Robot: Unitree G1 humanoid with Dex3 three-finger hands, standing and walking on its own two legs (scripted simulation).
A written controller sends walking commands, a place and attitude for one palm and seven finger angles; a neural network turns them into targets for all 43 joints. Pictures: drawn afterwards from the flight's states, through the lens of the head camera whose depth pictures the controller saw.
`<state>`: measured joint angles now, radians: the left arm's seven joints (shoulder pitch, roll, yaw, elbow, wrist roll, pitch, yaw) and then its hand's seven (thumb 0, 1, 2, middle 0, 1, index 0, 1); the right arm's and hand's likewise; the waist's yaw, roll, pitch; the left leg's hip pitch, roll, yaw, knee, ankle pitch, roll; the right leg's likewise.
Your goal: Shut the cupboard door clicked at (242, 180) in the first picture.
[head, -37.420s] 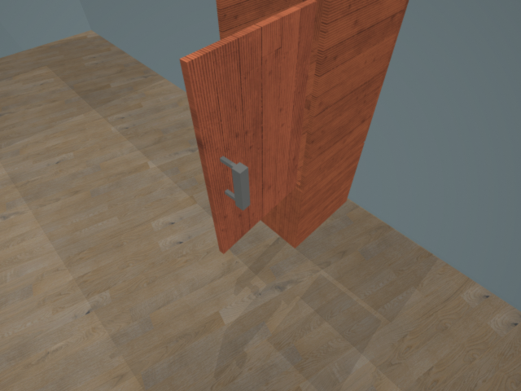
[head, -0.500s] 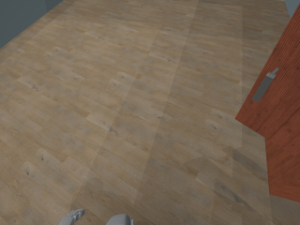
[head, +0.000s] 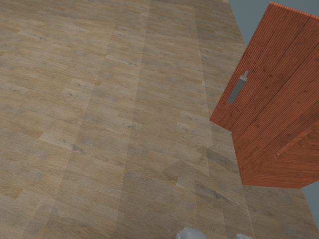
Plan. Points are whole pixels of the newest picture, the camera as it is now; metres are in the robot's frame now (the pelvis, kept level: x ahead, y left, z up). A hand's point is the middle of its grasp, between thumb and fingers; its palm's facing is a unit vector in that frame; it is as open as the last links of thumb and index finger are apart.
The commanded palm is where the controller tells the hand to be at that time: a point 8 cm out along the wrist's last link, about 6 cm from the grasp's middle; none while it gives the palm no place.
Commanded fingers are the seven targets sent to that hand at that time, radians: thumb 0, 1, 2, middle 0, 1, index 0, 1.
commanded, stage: turn to face it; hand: left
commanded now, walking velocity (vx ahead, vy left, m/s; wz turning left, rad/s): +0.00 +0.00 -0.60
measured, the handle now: (238, 86) +0.68 -0.26 -0.05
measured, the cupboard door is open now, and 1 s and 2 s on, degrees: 61 61 61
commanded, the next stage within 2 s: take the last steps up to it in 0.76 s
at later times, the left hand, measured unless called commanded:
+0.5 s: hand (122, 228) +0.16 +0.11 -0.15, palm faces -0.29 -0.92 -0.26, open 7.4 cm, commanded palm none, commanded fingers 0.00 0.90 0.90 -0.20 -0.30 -0.20 -0.30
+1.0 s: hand (111, 215) +0.19 +0.15 -0.17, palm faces -0.43 -0.88 -0.21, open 7.4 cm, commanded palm none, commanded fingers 0.00 0.90 0.90 -0.20 -0.30 -0.20 -0.30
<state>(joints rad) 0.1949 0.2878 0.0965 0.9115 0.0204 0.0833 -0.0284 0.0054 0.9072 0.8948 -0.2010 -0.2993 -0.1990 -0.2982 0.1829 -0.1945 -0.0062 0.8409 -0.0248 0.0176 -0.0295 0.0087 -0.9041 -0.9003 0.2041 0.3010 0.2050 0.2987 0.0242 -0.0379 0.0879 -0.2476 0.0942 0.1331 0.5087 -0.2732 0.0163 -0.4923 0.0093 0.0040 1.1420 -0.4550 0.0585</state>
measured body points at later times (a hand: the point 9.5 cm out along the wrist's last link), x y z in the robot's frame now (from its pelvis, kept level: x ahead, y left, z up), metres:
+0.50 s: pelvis +0.01 -0.05 +0.00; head +0.04 -0.08 +0.45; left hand +0.17 +0.16 -0.13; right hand -0.01 -0.33 -0.15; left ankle +0.04 +0.10 -0.66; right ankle -0.02 -0.14 -0.74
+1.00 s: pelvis +0.05 -0.02 +0.00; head +0.09 -0.01 +0.45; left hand +0.22 +0.19 -0.15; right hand -0.02 -0.25 -0.13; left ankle +0.09 +0.07 -0.74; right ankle -0.06 -0.13 -0.68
